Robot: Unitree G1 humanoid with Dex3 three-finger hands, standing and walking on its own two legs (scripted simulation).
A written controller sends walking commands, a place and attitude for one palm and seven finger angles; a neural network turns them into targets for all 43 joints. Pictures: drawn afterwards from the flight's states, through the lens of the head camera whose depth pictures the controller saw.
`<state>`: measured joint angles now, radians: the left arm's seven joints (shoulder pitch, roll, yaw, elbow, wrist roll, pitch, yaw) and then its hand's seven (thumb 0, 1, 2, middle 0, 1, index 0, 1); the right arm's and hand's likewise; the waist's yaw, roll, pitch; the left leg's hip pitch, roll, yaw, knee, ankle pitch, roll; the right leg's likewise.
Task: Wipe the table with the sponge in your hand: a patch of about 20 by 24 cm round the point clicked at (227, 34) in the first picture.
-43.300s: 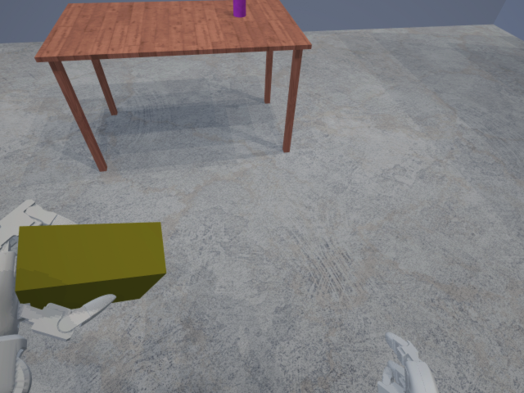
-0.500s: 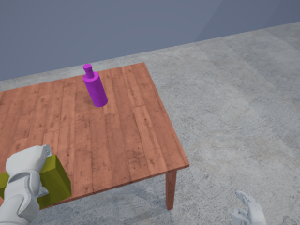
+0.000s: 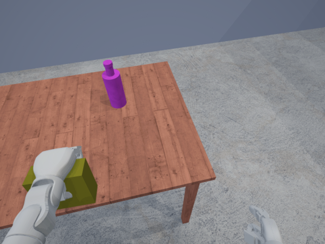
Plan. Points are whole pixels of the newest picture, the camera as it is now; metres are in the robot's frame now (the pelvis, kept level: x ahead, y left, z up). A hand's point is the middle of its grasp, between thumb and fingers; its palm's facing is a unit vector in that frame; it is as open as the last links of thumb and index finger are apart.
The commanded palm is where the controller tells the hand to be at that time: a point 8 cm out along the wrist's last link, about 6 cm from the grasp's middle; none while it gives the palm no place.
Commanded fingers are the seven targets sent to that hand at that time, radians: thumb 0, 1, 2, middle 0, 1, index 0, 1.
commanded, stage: move the sponge above the wiping area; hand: left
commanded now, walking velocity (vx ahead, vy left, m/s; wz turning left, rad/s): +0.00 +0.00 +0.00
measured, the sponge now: (67, 189) +0.24 +0.31 -0.06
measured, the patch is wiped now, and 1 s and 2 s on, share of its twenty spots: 0.00 0.00 0.00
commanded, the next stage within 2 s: none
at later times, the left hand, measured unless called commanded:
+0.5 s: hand (63, 165) +0.27 +0.29 +0.03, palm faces -0.04 -0.01 -1.00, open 10.0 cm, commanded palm +0.25 +0.30 +0.09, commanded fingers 0.00 0.10 1.30 -1.20 -1.60 -1.20 -1.60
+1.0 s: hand (51, 161) +0.27 +0.32 +0.05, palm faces +0.02 +0.00 -1.00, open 10.0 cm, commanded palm +0.25 +0.30 +0.09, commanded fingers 0.00 0.10 1.30 -1.20 -1.60 -1.20 -1.60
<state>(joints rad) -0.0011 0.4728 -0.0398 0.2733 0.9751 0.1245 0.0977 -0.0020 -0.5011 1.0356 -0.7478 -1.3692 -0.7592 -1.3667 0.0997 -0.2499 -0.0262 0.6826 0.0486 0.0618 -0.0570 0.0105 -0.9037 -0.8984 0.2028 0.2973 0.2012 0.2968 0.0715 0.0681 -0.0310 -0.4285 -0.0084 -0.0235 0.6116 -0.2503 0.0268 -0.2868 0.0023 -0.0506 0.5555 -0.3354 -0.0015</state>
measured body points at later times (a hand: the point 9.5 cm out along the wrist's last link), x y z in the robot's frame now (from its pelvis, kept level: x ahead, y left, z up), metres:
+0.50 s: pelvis +0.00 -0.01 +0.00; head +0.02 -0.03 +0.45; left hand +0.27 +0.29 +0.09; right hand +0.19 -0.25 -0.11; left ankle +0.04 +0.10 -0.73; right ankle -0.03 -0.12 -0.73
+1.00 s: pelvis +0.00 -0.01 +0.00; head +0.02 -0.04 +0.45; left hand +0.27 +0.31 +0.10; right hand +0.20 -0.26 -0.11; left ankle +0.04 +0.10 -0.73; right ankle -0.03 -0.12 -0.73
